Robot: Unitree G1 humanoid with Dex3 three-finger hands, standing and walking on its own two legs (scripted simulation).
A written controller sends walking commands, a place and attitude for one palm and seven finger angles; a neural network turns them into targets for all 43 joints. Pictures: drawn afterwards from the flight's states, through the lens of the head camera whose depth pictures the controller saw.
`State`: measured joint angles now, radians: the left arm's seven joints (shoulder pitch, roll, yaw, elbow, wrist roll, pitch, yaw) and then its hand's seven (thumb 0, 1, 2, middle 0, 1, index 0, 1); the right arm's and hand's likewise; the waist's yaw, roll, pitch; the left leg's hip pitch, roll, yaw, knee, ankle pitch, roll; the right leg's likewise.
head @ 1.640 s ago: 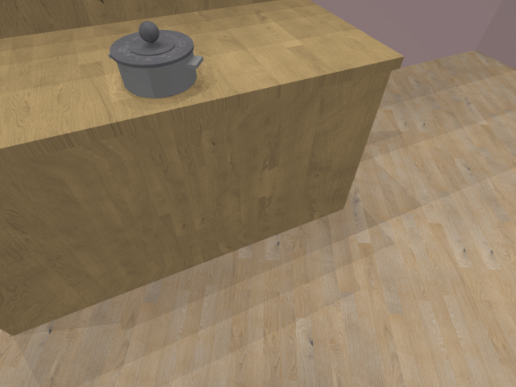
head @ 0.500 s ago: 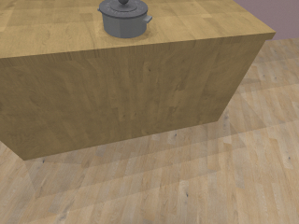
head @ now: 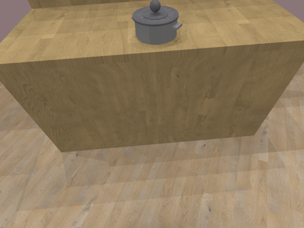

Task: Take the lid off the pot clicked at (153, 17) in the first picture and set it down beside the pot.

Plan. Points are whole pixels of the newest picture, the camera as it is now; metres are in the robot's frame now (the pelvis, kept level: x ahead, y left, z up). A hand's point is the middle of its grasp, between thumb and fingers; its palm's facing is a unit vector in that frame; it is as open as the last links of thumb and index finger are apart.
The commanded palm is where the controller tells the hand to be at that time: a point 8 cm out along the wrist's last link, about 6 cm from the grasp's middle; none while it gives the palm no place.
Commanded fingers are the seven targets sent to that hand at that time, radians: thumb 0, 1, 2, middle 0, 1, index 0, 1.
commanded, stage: take the last steps up to it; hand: left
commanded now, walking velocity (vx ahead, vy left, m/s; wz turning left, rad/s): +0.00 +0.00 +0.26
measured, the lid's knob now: (155, 6) +0.94 +0.02 +0.17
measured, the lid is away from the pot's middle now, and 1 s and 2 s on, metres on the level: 0.00 0.00 0.00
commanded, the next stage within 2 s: come to a stop and stand still in 1.36 s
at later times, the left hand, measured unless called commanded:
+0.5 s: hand out of the picture -0.03 +0.17 -0.18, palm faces +0.10 -0.99 -0.13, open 7.4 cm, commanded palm none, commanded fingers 0.00 0.90 0.90 -0.20 -0.30 -0.20 -0.30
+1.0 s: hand (139, 182) +0.29 +0.07 -0.16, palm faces +0.02 -0.98 -0.21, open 7.3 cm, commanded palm none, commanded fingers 0.00 0.90 0.90 -0.20 -0.30 -0.20 -0.30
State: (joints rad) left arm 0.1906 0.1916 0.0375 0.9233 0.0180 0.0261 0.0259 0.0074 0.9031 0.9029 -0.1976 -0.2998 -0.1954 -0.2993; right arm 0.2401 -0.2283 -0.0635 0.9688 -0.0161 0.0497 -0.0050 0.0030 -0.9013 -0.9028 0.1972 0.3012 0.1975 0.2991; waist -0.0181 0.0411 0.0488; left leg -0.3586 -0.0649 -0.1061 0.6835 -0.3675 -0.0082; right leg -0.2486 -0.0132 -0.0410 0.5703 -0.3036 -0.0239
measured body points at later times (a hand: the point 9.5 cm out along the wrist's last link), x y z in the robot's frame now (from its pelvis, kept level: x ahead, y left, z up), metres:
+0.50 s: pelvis +0.05 +0.00 +0.01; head +0.05 +0.03 +0.45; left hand -0.03 +0.22 -0.16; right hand +0.07 -0.23 -0.13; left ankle -0.03 +0.12 -0.73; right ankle +0.03 -0.12 -0.68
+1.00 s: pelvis +0.23 -0.11 +0.00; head +0.24 -0.12 +0.45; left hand +0.29 +0.12 -0.14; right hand +0.24 -0.36 -0.15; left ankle +0.20 +0.01 -0.65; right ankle +0.26 -0.19 -0.73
